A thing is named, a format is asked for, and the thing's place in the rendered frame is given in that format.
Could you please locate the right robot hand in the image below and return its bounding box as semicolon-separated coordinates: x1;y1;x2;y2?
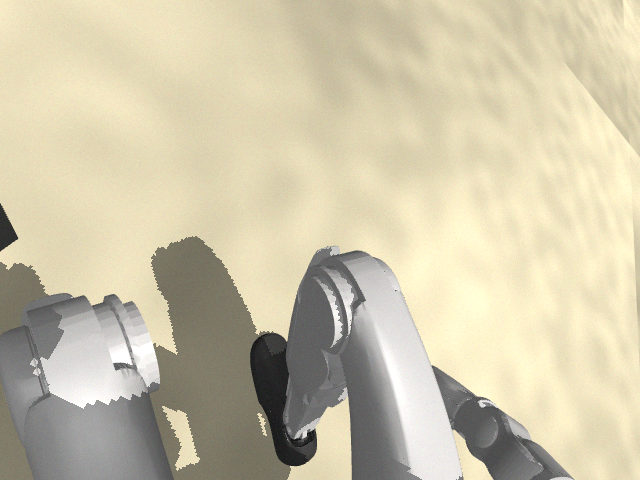
431;365;477;431

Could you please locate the carton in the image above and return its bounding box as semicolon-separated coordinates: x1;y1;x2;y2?
0;203;18;251

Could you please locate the right robot foot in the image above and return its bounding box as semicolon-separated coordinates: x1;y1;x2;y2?
250;333;317;466

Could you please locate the right robot arm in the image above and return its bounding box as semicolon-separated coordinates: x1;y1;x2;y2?
454;397;574;480

